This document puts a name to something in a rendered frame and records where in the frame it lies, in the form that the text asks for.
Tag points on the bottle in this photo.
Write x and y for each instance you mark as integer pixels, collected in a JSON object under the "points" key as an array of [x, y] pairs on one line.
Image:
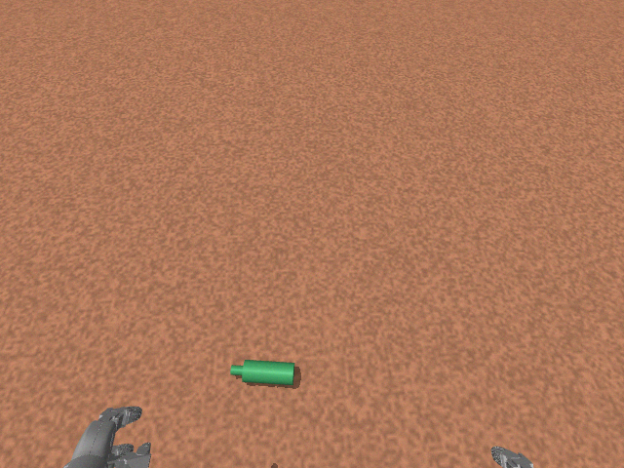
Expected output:
{"points": [[265, 372]]}

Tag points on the left robot hand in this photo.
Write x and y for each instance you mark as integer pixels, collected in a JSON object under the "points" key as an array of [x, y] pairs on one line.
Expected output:
{"points": [[99, 436]]}

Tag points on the right robot hand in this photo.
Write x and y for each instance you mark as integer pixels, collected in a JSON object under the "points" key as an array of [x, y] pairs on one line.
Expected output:
{"points": [[509, 459]]}

